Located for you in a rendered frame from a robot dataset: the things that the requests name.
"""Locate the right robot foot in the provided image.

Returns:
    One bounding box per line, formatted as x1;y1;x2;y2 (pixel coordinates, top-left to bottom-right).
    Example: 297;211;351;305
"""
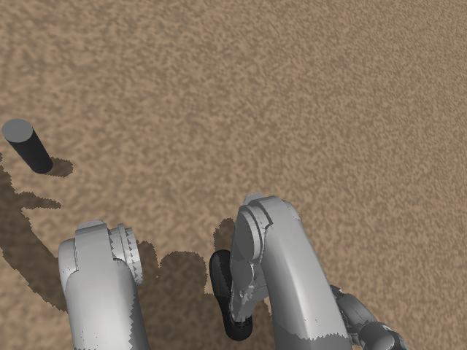
209;249;252;341

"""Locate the can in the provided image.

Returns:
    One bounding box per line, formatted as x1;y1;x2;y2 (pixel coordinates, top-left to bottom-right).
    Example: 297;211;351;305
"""
1;119;53;174

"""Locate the right robot hand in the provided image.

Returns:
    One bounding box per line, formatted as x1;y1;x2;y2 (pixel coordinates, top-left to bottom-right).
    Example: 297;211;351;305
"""
330;284;378;346

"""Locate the right robot arm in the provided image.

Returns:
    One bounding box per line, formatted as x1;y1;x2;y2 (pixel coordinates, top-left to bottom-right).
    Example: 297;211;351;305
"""
358;322;410;350

